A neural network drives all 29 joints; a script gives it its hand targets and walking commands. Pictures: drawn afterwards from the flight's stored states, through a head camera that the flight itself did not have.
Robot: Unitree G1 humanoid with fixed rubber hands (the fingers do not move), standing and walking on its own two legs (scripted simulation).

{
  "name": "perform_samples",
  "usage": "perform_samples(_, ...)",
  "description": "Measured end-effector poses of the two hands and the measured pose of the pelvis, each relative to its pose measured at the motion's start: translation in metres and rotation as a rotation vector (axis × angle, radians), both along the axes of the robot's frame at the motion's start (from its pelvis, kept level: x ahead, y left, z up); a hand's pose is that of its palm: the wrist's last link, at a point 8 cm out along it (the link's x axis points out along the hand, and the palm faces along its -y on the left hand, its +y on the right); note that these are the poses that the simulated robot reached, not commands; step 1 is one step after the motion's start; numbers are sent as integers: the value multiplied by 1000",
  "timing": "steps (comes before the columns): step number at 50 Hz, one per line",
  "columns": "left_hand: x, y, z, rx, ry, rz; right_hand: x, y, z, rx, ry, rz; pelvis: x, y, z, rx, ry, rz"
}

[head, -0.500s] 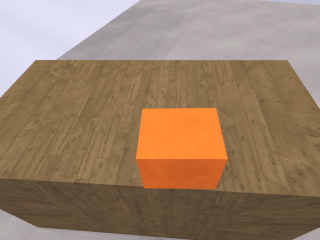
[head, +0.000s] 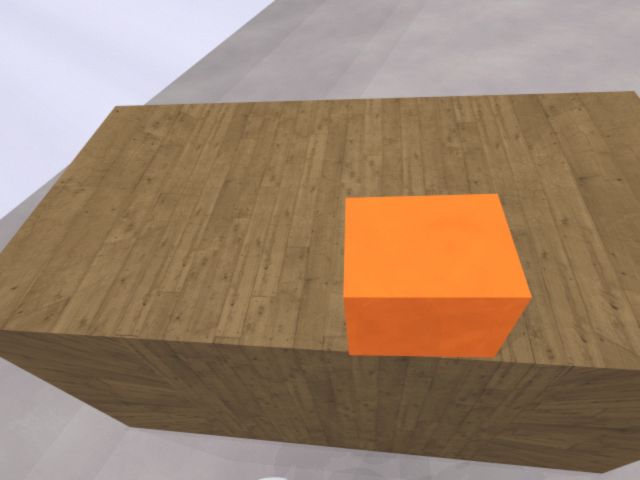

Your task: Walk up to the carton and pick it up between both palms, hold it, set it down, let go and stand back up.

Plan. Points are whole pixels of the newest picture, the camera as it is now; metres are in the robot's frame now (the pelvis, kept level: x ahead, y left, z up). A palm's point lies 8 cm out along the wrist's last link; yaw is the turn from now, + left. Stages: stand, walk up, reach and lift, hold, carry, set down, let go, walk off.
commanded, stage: walk up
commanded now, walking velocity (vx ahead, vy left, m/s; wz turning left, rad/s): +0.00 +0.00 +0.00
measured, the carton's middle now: (420, 277) +0.38 -0.11 -0.01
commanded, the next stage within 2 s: none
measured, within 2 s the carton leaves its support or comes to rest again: neither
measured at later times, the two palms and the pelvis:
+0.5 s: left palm out of the picture -0.03 +0.32 -0.15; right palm out of the picture +0.00 -0.11 -0.14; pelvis +0.02 +0.10 +0.00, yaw -1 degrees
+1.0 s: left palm out of the picture -0.05 +0.27 -0.15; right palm out of the picture -0.05 -0.13 -0.15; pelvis +0.01 +0.08 +0.00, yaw +0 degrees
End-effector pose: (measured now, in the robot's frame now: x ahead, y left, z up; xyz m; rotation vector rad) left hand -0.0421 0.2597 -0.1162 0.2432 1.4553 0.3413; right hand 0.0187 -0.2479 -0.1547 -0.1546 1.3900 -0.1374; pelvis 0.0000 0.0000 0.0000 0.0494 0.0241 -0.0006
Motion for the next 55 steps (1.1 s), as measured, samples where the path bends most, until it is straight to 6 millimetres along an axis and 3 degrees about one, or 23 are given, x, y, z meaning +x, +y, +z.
perform_samples(4,5,18,-30,-85,-3,-20,19,40,0,-13,-87,-14,2,30,-13,-60,-10,3)
perform_samples(8,17,30,-57,-186,-34,-36,14,76,20,-65,-111,-13,5,51,-11,-64,-34,-9)
perform_samples(13,26,31,-48,-280,-40,-13,0,99,41,-84,-59,5,10,76,5,-125,-22,16)
perform_samples(21,-5,53,-39,-246,100,11,-15,134,26,-26,5,-4,16,97,2,-77,3,-8)
perform_samples(24,2,59,-37,-207,97,-6,-18,139,15,-6,8,-15,17,98,-2,-57,-1,-19)
perform_samples(27,22,61,-37,-170,42,-35,-22,143,2,26,10,-26,17,97,-7,-36,-17,-22)
perform_samples(31,42,54,-30,-159,-26,-78,-22,144,-5,61,-12,-59,20,96,-5,-51,-39,-16)
perform_samples(35,47,39,-34,-191,-48,-104,-29,140,-2,61,0,-61,17,90,-5,-49,-50,-12)
perform_samples(40,30,21,-39,-239,-19,-75,-48,128,7,33,60,-66,11,84,-3,-50,-43,-8)
perform_samples(46,0,14,-39,-254,49,-41,-66,118,11,6,124,-73,10,81,-3,-51,-39,3)
perform_samples(55,-11,16,-35,-239,67,-25,-63,131,4,40,117,-72,9,83,-3,-54,-42,8)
